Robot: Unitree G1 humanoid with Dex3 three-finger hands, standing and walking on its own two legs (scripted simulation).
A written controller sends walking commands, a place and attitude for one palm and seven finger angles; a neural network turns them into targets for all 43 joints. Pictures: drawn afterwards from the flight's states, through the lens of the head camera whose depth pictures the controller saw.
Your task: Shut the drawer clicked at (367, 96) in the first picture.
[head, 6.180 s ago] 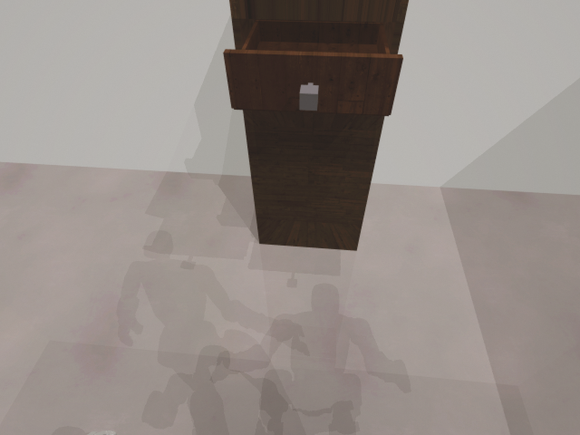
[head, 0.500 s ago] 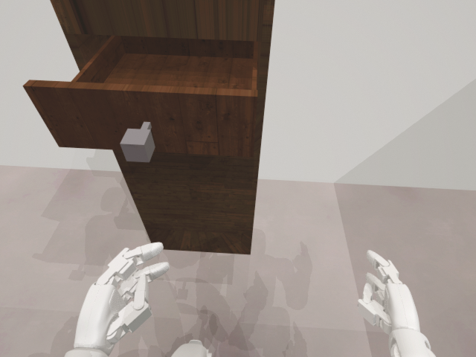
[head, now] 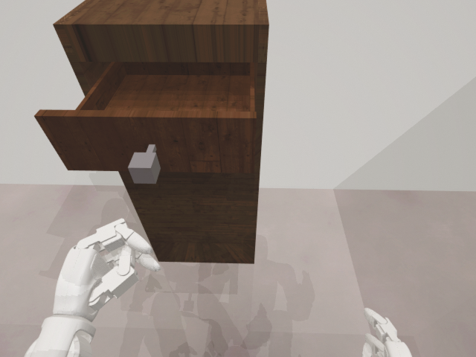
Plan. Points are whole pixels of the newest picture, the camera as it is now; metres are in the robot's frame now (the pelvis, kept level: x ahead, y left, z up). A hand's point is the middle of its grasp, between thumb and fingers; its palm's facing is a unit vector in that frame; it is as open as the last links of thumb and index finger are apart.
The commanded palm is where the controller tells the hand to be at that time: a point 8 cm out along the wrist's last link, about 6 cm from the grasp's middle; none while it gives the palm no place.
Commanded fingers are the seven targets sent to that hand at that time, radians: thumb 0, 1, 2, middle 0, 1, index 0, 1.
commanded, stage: raise the hand and make a fist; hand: left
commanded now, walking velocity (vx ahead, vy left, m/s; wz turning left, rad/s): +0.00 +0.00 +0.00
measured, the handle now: (147, 160) +0.41 +0.20 +0.12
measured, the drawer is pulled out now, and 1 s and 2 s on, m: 0.20 0.20 0.20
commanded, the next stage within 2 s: bring the fist close to the handle in 0.96 s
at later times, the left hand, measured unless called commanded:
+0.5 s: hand (118, 230) +0.22 +0.15 +0.20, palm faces +0.00 -1.00 -0.07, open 3.2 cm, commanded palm +0.19 +0.20 +0.22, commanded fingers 0.00 0.90 0.90 -1.40 -1.60 -1.40 -1.60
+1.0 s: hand (116, 221) +0.22 +0.15 +0.22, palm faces +0.02 -1.00 -0.06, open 3.2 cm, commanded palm +0.19 +0.20 +0.22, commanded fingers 0.00 0.90 0.90 -1.40 -1.60 -1.40 -1.60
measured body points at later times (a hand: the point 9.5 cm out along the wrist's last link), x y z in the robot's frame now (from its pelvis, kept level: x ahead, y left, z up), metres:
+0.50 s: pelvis +0.00 +0.00 +0.02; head -0.04 -0.02 +0.47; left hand +0.21 +0.21 +0.21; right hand +0.23 -0.17 -0.03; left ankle +0.06 +0.13 -0.71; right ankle -0.03 -0.11 -0.71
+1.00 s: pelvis +0.00 -0.01 +0.02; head -0.05 -0.03 +0.47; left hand +0.21 +0.21 +0.22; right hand +0.22 -0.21 -0.03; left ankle +0.06 +0.13 -0.71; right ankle -0.03 -0.11 -0.71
